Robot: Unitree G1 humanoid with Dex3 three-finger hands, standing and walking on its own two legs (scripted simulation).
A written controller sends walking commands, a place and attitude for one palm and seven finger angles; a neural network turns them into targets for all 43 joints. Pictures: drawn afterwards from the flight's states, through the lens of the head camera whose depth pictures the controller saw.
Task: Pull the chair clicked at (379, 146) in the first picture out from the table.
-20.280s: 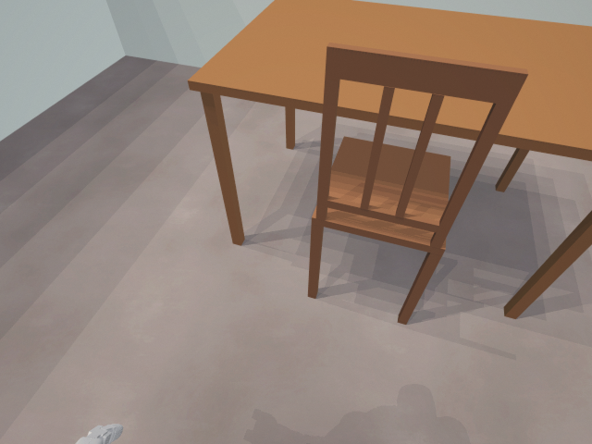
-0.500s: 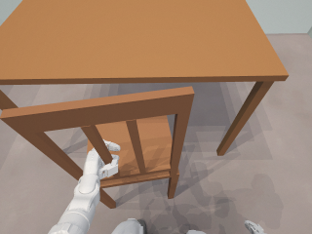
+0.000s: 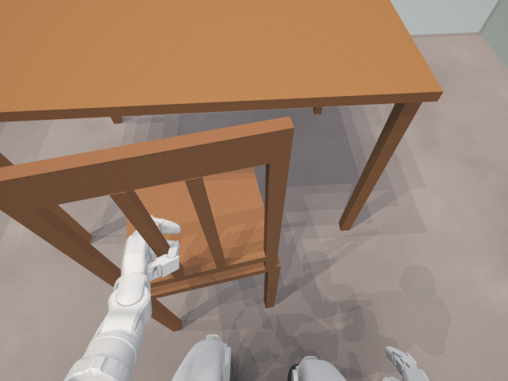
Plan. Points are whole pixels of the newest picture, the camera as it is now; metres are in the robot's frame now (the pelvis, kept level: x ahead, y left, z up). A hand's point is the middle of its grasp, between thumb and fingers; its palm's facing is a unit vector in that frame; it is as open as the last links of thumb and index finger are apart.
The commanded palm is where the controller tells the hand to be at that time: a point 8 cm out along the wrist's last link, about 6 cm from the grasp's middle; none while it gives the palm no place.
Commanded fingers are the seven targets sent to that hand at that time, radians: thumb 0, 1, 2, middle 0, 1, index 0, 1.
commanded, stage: step backward, pulling the chair out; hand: left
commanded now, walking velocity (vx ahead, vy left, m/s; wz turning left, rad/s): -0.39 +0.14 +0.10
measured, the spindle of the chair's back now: (156, 241) +0.34 +0.18 -0.03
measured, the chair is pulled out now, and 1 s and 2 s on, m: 0.18 0.32 0.57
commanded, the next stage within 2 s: stop walking, hand still on the chair in 1.76 s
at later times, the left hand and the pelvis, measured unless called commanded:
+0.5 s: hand (172, 290) +0.26 +0.15 -0.06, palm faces +0.09 -0.98 -0.17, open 5.4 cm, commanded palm +0.23 +0.20 -0.05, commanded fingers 0.00 0.90 0.90 -0.50 -1.45 -0.50 -1.45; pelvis -0.06 +0.01 +0.00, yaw +3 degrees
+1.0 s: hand (165, 343) +0.18 +0.15 -0.06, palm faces +0.13 -0.97 -0.19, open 5.4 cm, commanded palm +0.14 +0.20 -0.05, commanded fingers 0.00 0.90 0.90 -0.50 -1.45 -0.50 -1.45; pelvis -0.15 -0.01 +0.02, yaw +1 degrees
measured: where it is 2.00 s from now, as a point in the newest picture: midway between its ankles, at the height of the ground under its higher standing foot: outside the picture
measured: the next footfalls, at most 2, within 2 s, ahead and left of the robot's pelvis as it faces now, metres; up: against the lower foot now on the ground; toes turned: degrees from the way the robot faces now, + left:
left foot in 0.12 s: -0.03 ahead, +0.14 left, +0.00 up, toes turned +4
right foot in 0.82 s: -0.08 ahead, -0.12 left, +0.00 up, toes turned +0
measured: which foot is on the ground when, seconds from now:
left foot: up 0.00-0.10, down 0.12-0.88, up 0.90-1.00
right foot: down 0.00-0.58, up 0.60-0.80, down 0.82-1.00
